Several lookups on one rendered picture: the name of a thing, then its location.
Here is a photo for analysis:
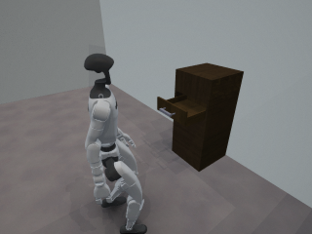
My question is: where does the right robot hand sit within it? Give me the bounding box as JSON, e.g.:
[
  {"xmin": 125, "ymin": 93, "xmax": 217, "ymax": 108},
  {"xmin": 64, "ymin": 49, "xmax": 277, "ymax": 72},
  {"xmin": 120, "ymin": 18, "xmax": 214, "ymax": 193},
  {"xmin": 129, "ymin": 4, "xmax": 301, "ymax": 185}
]
[{"xmin": 94, "ymin": 184, "xmax": 112, "ymax": 205}]

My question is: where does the right robot forearm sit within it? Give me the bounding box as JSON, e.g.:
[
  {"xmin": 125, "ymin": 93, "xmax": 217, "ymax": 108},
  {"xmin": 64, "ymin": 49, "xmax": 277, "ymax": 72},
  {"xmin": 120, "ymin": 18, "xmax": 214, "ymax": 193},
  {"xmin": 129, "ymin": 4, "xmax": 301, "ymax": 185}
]
[{"xmin": 86, "ymin": 144, "xmax": 106, "ymax": 187}]

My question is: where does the robot left foot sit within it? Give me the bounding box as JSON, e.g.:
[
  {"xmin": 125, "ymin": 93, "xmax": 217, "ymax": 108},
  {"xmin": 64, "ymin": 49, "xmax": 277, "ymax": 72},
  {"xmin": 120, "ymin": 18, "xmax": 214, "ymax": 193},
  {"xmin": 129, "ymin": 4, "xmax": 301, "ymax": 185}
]
[{"xmin": 101, "ymin": 196, "xmax": 127, "ymax": 208}]

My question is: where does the cabinet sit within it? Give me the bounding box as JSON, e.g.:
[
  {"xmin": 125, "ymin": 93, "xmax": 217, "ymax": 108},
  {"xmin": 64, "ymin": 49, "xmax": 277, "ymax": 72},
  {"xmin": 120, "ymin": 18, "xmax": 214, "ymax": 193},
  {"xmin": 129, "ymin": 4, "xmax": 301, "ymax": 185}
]
[{"xmin": 172, "ymin": 62, "xmax": 244, "ymax": 172}]

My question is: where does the drawer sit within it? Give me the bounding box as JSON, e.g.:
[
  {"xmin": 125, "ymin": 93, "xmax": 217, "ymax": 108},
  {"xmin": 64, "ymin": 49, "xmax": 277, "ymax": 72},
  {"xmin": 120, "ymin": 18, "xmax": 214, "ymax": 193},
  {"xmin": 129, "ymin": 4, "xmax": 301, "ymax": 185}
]
[{"xmin": 157, "ymin": 95, "xmax": 207, "ymax": 127}]

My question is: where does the handle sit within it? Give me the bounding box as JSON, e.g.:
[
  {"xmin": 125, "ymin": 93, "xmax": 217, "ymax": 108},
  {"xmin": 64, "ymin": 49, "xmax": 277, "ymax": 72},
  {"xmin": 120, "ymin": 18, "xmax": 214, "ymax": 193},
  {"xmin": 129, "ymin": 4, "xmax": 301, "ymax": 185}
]
[{"xmin": 159, "ymin": 107, "xmax": 175, "ymax": 117}]

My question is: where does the left robot hand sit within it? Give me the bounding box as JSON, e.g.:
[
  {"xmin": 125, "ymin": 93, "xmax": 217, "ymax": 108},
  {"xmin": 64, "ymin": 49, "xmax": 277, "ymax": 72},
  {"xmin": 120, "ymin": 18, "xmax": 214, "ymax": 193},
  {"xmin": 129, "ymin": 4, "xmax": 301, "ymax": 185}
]
[{"xmin": 118, "ymin": 133, "xmax": 136, "ymax": 148}]

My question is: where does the robot left thigh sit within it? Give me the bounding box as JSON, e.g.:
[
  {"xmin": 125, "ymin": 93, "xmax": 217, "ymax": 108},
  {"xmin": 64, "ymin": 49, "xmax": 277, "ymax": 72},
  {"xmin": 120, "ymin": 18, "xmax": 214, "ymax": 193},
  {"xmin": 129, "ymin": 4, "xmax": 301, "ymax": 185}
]
[{"xmin": 115, "ymin": 139, "xmax": 137, "ymax": 176}]

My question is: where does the left robot forearm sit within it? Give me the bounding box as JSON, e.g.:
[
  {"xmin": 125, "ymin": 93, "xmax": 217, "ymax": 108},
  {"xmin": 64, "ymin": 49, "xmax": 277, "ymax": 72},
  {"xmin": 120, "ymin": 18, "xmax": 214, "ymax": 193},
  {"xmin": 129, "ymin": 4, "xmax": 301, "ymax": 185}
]
[{"xmin": 116, "ymin": 126, "xmax": 124, "ymax": 138}]

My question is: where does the robot right upper arm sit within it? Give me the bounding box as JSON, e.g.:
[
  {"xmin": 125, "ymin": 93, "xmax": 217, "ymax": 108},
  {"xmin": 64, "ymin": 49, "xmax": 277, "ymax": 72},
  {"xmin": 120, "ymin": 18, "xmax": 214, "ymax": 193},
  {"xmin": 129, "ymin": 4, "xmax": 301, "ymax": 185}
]
[{"xmin": 85, "ymin": 99, "xmax": 111, "ymax": 152}]

